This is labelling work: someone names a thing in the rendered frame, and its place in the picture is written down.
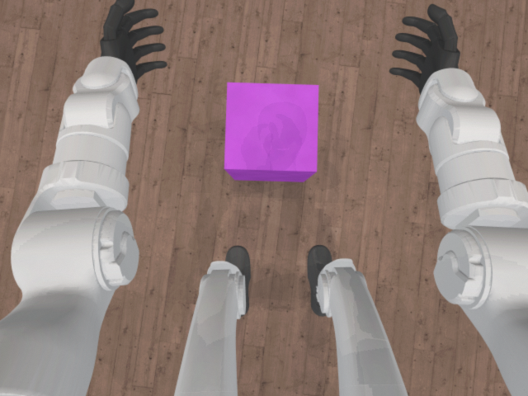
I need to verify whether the robot foot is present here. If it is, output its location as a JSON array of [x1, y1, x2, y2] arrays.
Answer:
[[225, 246, 251, 317], [307, 245, 332, 317]]

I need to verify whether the robot right foot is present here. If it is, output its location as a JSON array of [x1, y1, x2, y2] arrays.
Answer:
[[307, 245, 332, 317]]

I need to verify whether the robot right forearm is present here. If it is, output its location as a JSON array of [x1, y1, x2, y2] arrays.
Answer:
[[416, 68, 528, 229]]

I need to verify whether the robot right upper arm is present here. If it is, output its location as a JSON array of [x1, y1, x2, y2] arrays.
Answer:
[[433, 225, 528, 396]]

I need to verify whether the robot left upper arm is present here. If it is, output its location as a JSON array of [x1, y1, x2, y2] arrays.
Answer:
[[0, 206, 139, 396]]

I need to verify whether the robot left forearm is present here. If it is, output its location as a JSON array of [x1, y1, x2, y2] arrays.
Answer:
[[11, 56, 139, 288]]

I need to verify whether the carton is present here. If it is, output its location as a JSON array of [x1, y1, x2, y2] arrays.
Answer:
[[224, 82, 318, 182]]

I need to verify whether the robot left hand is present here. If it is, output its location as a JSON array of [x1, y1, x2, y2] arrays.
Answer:
[[100, 0, 167, 84]]

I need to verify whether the robot right hand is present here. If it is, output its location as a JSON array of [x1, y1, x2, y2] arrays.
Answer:
[[389, 4, 460, 95]]

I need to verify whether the robot left foot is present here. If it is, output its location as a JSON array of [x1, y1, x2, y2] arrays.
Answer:
[[225, 246, 251, 317]]

